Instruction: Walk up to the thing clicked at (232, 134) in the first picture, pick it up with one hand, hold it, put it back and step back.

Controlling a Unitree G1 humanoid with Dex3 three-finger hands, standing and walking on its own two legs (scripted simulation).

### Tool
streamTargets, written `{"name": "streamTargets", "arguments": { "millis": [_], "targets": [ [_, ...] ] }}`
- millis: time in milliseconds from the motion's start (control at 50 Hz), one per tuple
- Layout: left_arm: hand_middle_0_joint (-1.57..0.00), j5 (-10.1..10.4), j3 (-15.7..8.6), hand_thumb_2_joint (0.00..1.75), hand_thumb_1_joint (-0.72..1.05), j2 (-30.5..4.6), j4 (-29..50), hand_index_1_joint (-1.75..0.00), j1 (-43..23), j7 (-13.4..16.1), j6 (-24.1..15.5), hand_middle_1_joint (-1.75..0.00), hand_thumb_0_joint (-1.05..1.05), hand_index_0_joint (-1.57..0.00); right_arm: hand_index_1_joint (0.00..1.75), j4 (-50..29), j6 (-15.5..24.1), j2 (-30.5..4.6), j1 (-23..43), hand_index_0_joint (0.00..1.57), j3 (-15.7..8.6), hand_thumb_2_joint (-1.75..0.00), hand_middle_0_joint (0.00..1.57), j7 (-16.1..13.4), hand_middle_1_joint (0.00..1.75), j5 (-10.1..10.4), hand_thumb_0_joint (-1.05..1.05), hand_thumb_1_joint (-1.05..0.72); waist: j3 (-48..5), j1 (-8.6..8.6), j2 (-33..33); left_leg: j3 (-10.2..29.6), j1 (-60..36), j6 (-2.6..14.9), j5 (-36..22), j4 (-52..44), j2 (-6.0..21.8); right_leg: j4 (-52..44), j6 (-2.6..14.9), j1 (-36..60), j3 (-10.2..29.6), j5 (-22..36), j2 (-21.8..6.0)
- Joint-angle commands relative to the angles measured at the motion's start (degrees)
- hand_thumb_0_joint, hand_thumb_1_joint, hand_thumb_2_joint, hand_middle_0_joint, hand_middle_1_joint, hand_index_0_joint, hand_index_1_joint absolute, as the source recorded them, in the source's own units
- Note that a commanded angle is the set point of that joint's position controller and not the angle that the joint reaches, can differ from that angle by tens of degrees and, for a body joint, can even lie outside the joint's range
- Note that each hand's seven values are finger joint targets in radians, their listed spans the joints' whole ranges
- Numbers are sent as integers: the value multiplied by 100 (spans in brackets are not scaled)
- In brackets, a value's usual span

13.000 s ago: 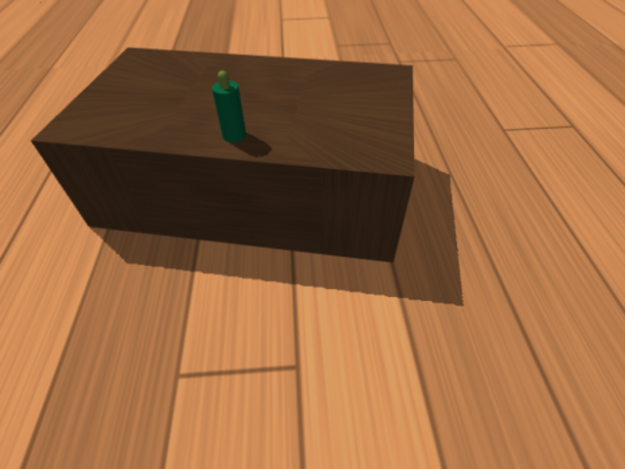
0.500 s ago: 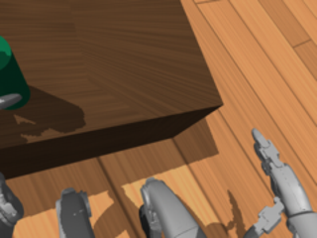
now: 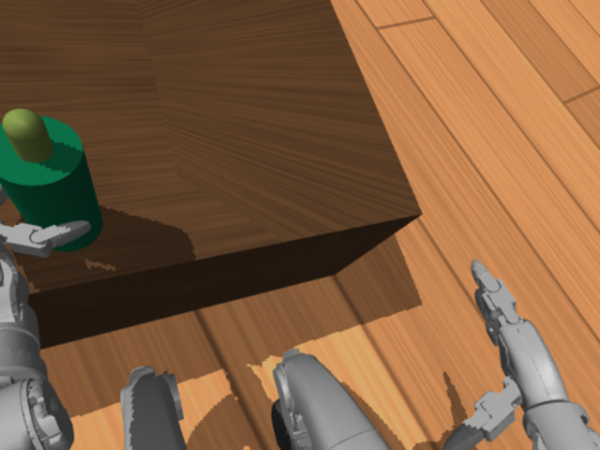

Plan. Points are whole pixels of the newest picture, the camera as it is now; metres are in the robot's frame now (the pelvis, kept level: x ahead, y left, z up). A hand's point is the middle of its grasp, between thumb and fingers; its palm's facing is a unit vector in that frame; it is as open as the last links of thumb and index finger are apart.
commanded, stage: settle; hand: left
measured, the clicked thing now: (50, 182) +0.48 +0.20 -0.03
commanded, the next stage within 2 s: lift in 0.52 s
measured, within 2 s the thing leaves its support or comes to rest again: leaves its support in 0.02 s
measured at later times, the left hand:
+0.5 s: hand (17, 178) +0.48 +0.23 -0.02, palm faces +0.28 -0.96 -0.04, open 11.4 cm
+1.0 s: hand out of the picture +0.45 +0.23 +0.02, palm faces +0.27 -0.96 -0.06, open 11.3 cm
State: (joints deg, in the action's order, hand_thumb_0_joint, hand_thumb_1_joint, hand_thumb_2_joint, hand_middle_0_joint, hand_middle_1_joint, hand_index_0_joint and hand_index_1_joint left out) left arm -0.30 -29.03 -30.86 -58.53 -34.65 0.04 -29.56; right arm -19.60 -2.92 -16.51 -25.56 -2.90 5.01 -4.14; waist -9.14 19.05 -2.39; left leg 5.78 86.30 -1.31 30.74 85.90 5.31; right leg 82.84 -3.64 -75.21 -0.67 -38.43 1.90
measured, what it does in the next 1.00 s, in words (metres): stands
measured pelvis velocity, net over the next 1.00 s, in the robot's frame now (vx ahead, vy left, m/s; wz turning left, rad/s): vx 0.01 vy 0.00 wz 0.02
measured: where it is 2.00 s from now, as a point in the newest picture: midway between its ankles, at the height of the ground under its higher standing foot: outside the picture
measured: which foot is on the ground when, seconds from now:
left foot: down 0.00-1.00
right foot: down 0.00-1.00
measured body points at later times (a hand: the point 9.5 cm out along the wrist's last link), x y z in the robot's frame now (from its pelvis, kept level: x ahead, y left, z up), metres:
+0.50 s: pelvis +0.00 -0.01 +0.01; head +0.16 +0.06 +0.43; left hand +0.46 +0.28 -0.01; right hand +0.17 -0.26 +0.07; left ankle +0.06 +0.13 -0.57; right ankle +0.01 -0.16 -0.57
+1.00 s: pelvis +0.01 +0.00 +0.04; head +0.14 +0.06 +0.46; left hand +0.43 +0.28 +0.03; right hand +0.18 -0.26 +0.07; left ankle +0.06 +0.13 -0.57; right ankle +0.01 -0.16 -0.57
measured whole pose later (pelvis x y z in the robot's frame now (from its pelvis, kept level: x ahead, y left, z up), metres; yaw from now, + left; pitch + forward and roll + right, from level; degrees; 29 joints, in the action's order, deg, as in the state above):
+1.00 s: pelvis +0.01 +0.00 +0.04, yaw +1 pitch +25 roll -5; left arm 2.7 -24.4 -24.0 -50.1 -28.6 0.7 -27.2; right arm -9.1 -4.0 -14.4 -24.0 -4.1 2.7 -3.2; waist -9.2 13.2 -0.7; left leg 4.4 74.1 -1.6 28.6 76.8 5.4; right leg 73.9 -3.3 -63.9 0.0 -35.7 1.6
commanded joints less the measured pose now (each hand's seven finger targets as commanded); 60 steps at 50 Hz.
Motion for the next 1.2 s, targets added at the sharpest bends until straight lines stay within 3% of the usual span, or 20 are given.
{"name": "streamTargets", "arguments": {
  "millis": [0, 40, 100, 140, 180, 200, 240, 320, 620, 660, 800, 840, 900, 920, 940, 980, 1020, 1040, 1120, 1180],
  "targets": [
    [-136, 369, -289, 138, -13, -1779, 2222, -155, -3015, 48, -907, -151, 0, -136, 5, -800, 267, -985, -254, 5, -783, -6, 5, -189, 5, -5, 0, 52, -3788, -183, 2582, -66, -4344, 149, -2196, -919, -164, -841, 443, 767, -213, 2424, 169],
    [-137, 387, -196, 142, -13, -1609, 2068, -158, -2835, 44, -894, -154, 0, -137, 5, -711, 245, -984, -251, 5, -825, -6, 5, -195, 5, 17, 0, 52, -3664, -174, 2554, -60, -4338, 147, -2197, -958, -168, -860, 452, 746, -214, 2412, 174],
    [-136, 389, -312, 144, -14, -1835, 2230, -158, -3099, 59, -936, -154, 0, -136, 5, -607, 245, -969, -224, 5, -813, -6, 5, -213, 5, 23, 0, 53, -3771, -157, 2501, -112, -4241, 180, -2106, -892, -183, -963, 410, 902, -145, 2477, 164],
    [-137, 400, -98, 143, -15, -1497, 2032, -158, -3099, 2, -892, -155, 0, -137, 5, -580, 243, -826, -228, 5, -671, -6, 5, -191, 5, 12, 0, 52, -3640, -139, 2481, -124, -4205, 185, -2113, -888, -187, -1010, 399, 890, -125, 2500, 154],
    [-137, 359, -287, 144, -17, -1669, 1764, -159, -2874, 14, -825, -155, 0, -137, 5, -444, 219, -902, -178, 5, -757, -6, 5, -196, 5, 29, 0, 52, -3489, -223, 2372, -140, -4084, 202, -2139, -913, -184, -1064, 391, 912, -117, 2508, 146],
    [-135, 350, -152, 142, -20, -1405, 1470, -157, -2761, -15, -781, -153, 0, -135, 5, -450, 204, -847, -199, 5, -693, -6, 5, -182, 5, 29, 0, 52, -3420, -193, 2284, -124, -4068, 193, -2093, -971, -170, -1063, 405, 832, -169, 2429, 158],
    [-135, 318, -321, 143, -20, -1691, 1821, -157, -2979, -1, -809, -154, 0, -135, 5, -599, 206, -976, -38, 5, -828, -6, 5, -183, 5, 19, 0, 53, -3686, -295, 2462, -90, -4305, 145, -2072, -1063, -154, -1040, 434, 805, -217, 2296, 155],
    [-135, 309, -215, 142, -18, -1397, 1354, -157, -2734, -25, -756, -154, 0, -136, 5, -561, 209, -935, 18, 5, -804, -6, 5, -192, 5, 32, 0, 53, -3379, -273, 2245, -101, -4074, 153, -1794, -1133, -159, -1136, 420, 853, -220, 2141, 165],
    [-136, 364, -148, 138, -10, -1585, 1997, -155, -3111, -22, -834, -154, 0, -138, 5, -347, 269, -852, -5, 5, -723, -6, 5, -248, 5, 83, 0, 54, -3641, -360, 2283, -173, -4470, 174, -2044, -1281, -183, -1323, 406, 1207, -160, 2397, 148],
    [-132, 422, -165, 137, -10, -1480, 2025, -153, -2997, -3, -811, -152, 0, -134, 5, -332, 261, -984, -37, 5, -897, -6, 5, -273, 5, 77, 0, 53, -3673, -364, 2364, -148, -4660, 150, -2096, -1350, -174, -1352, 414, 1196, -195, 2392, 152],
    [-131, 399, 110, 137, -9, -984, 2342, -153, -2526, 47, -692, -152, 0, -134, 5, -163, 225, -838, 22, 5, -836, -6, 5, -245, 5, 36, 0, 53, -3427, -572, 2490, -43, -5058, 15, -2110, -1738, -124, -1422, 482, 1105, -323, 2109, 143],
    [-132, 442, 150, 136, -11, -1032, 2686, -152, -2576, 48, -658, -151, 0, -135, 5, -141, 233, -761, 31, 5, -808, -6, 5, -274, 5, 72, 0, 53, -3602, -626, 2427, -129, -5080, 58, -2132, -1721, -146, -1545, 450, 1377, -273, 2258, 150],
    [-131, 586, 408, 135, -15, -519, 2640, -152, -2163, 13, -550, -151, 0, -134, 5, 103, 225, -736, -98, 5, -805, -6, 5, -320, 5, 83, 0, 53, -3480, -598, 2145, -187, -5059, 111, -2459, -1706, -156, -1660, 405, 1660, -246, 2683, 142],
    [-131, 605, 271, 135, -14, -769, 3020, -152, -2182, 31, -544, -151, 0, -134, 5, 116, 223, -701, -45, 5, -738, -6, 5, -331, 5, 111, 0, 54, -3557, -776, 2128, -218, -5045, 115, -2379, -1751, -180, -1729, 394, 1792, -211, 2656, 126],
    [-131, 604, 376, 135, -15, -623, 3026, -151, -2064, 29, -505, -150, 0, -133, 5, -29, 218, -682, -30, 5, -730, -6, 5, -343, 5, 115, 0, 53, -3629, -730, 2009, -235, -5103, 132, -2462, -1771, -175, -1791, 380, 1934, -201, 2787, 128],
    [-130, 612, 409, 135, -14, -543, 3015, -151, -1817, 71, -423, -150, 0, -133, 5, -39, 182, -850, 6, 5, -893, -5, 5, -399, 5, 129, 0, 54, -3336, -750, 1820, -253, -5022, 125, -2174, -1920, -182, -1928, 369, 2000, -185, 2624, 122],
    [-127, 617, 536, 135, -12, -338, 3221, -149, -1676, 120, -383, -149, 0, -130, 5, 381, 134, -634, -255, 5, -730, -5, 5, -394, 5, 118, 0, 55, -3078, -816, 1785, -283, -5025, 126, -2234, -1993, -190, -1997, 367, 2005, -177, 2682, 96],
    [-127, 655, 420, 135, -12, -407, 3399, -149, -1572, 141, -382, -148, 0, -130, 5, 290, 117, -693, -156, 5, -810, -5, 5, -408, 5, 146, 0, 55, -3087, -894, 1726, -285, -5034, 121, -2192, -2058, -192, -2031, 364, 2092, -177, 2633, 97],
    [-126, 743, 603, 135, -12, -43, 3698, -147, -1007, 155, -281, -147, 0, -128, 5, 316, 70, -680, -209, 5, -815, -5, 5, -436, 5, 156, 0, 56, -3049, -1026, 1582, -260, -5464, 71, -2573, -2276, -163, -2107, 383, 2334, -261, 2823, 106],
    [-127, 772, 766, 135, -11, 119, 3975, -149, -863, 151, -222, -148, 0, -130, 5, 539, 52, -495, -182, 5, -670, -5, 5, -446, 5, 212, 0, 56, -2661, -1138, 1417, -346, -5240, 105, -2274, -2404, -217, -2279, 344, 2494, -187, 2743, 62]
  ]
}}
